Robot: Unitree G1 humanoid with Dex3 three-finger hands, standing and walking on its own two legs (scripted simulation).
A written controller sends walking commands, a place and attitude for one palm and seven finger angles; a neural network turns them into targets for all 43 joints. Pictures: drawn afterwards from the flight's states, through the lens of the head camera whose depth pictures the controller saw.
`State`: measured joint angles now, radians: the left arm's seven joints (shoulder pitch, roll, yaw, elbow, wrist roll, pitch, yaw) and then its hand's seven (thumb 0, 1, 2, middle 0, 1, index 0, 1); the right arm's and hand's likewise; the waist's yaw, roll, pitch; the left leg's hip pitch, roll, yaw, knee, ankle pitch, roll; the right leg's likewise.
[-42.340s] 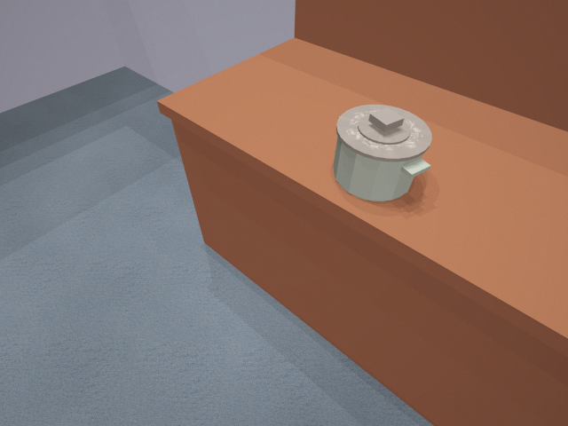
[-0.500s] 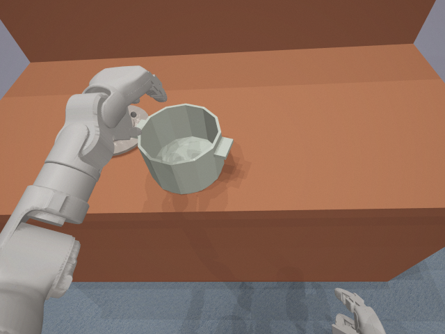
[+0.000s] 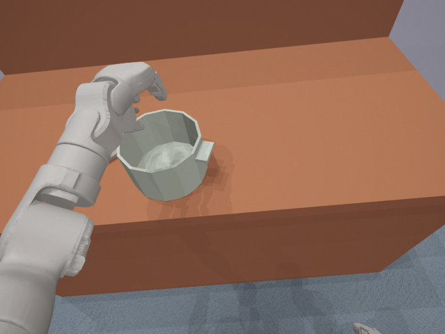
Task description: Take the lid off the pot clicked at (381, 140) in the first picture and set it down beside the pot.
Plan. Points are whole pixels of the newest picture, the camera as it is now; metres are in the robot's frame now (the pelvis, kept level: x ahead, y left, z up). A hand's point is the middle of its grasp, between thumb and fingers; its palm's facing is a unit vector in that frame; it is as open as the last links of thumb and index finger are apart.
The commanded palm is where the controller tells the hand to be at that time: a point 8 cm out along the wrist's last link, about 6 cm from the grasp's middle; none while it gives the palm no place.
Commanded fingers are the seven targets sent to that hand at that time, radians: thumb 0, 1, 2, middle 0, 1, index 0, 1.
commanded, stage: move the open hand above the knob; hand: left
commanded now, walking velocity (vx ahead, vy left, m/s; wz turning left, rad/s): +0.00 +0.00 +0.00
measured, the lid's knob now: (91, 131) +0.61 +0.35 -0.02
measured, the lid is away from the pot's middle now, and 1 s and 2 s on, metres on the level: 0.24 0.24 0.24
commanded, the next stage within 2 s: lower the open fingers around the knob in 0.56 s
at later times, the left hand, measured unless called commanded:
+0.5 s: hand (121, 111) +0.47 +0.17 +0.16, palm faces -0.30 -0.04 -0.95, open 10.2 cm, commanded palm +0.47 +0.17 +0.22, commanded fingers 0.00 -0.30 1.39 -0.82 -0.08 -0.82 -0.08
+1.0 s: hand (128, 119) +0.47 +0.16 +0.14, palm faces -0.37 -0.07 -0.93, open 10.2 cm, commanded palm +0.47 +0.18 +0.20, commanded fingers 0.00 -0.30 1.39 -0.82 -0.08 -0.82 -0.08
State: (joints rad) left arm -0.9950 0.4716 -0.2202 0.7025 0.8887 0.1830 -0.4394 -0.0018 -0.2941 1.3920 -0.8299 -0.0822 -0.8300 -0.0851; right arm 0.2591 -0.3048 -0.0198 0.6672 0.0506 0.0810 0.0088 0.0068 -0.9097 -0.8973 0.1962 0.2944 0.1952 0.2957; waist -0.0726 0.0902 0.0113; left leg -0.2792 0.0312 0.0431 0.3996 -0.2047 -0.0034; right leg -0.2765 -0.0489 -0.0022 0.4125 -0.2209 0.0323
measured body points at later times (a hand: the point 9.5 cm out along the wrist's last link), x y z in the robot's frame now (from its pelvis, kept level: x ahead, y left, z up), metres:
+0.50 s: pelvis +0.00 +0.01 +0.00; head +0.05 -0.01 +0.45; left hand +0.48 +0.17 +0.21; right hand +0.11 -0.25 -0.13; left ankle -0.01 +0.13 -0.74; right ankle -0.01 -0.14 -0.74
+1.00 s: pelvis +0.00 +0.01 +0.00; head +0.05 -0.01 +0.45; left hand +0.48 +0.16 +0.19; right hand +0.08 -0.26 -0.13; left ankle -0.01 +0.13 -0.74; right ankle -0.01 -0.14 -0.74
